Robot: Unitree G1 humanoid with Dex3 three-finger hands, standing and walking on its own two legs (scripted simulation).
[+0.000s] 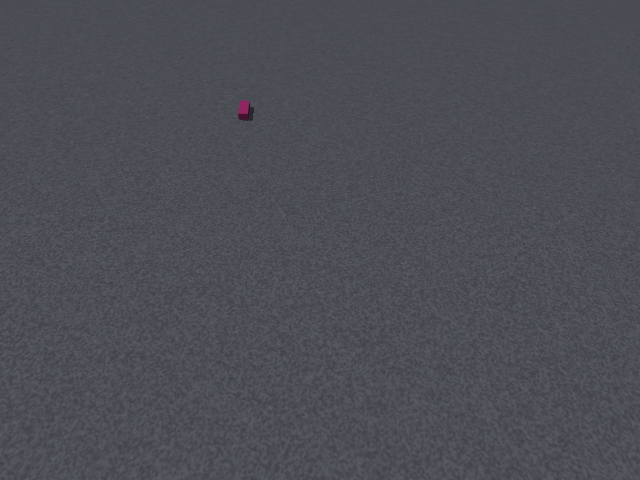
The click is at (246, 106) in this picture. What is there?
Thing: flat box
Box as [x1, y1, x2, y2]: [238, 101, 249, 119]
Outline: 240,101 238,117 239,119 248,119 249,101
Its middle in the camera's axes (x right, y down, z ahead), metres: -0.41 -0.75 +2.30
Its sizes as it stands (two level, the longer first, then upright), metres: 0.141 0.055 0.036
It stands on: the floor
